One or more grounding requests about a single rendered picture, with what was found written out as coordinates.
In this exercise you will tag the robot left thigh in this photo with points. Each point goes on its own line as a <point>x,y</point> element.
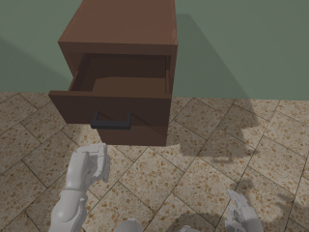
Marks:
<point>129,226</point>

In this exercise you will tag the robot left forearm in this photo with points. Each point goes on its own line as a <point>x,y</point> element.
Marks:
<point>69,214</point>

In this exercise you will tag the drawer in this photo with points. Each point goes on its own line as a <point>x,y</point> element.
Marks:
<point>114,85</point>

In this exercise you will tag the robot left hand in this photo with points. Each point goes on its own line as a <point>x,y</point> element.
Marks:
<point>92,158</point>

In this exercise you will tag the robot right hand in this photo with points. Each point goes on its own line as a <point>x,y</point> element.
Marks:
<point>246,217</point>

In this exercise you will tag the handle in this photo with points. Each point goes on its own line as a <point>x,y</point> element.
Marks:
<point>111,125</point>

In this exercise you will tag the cabinet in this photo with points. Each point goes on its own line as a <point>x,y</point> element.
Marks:
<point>139,27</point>

